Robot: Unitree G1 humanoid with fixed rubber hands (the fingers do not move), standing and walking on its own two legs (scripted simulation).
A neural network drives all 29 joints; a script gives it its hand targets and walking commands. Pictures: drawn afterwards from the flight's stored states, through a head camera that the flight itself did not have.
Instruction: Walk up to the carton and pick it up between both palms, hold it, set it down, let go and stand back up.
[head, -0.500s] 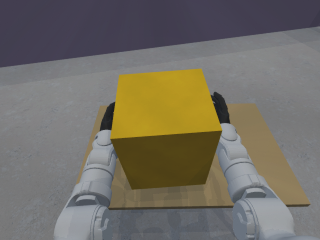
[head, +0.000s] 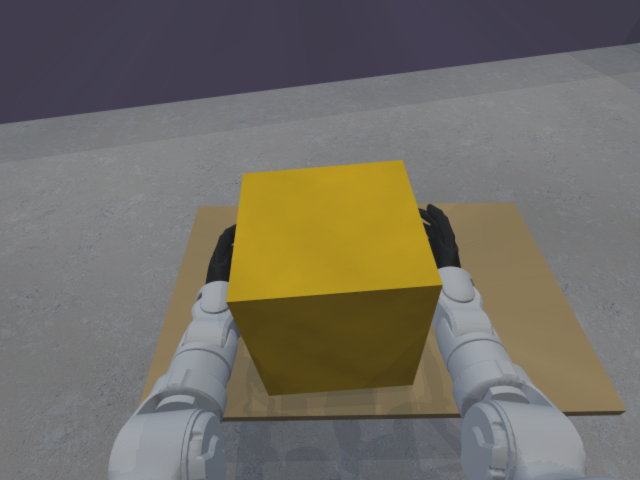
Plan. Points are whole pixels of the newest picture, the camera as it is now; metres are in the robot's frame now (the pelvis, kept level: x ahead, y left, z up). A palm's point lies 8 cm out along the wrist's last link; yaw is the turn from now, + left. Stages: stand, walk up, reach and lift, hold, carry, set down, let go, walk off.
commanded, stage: set down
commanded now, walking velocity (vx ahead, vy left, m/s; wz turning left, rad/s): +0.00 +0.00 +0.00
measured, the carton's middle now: (331, 284) +0.37 -0.01 +0.05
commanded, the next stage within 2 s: none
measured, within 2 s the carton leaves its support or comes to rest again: rests again in 1.74 s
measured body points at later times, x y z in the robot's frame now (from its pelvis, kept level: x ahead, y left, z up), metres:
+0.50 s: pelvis +0.02 +0.00 +0.00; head +0.05 +0.01 +0.45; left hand +0.41 +0.14 +0.02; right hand +0.40 -0.16 +0.04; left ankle -0.01 +0.11 -0.74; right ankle +0.04 -0.14 -0.74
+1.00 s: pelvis +0.02 +0.00 +0.00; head +0.06 +0.01 +0.45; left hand +0.40 +0.15 +0.00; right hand +0.39 -0.16 +0.02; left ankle -0.01 +0.11 -0.74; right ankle +0.04 -0.14 -0.74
